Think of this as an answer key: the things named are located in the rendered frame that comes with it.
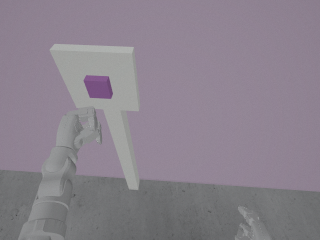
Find left robot hand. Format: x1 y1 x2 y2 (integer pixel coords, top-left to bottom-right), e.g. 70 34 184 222
55 106 102 154

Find button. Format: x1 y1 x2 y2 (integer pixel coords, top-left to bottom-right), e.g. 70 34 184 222
83 75 113 99

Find right robot hand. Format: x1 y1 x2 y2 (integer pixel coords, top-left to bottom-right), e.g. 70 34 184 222
234 205 272 240

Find robot left forearm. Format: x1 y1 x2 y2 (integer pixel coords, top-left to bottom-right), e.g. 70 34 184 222
18 146 78 240

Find panel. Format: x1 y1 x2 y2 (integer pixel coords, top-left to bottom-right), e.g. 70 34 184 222
49 44 140 190

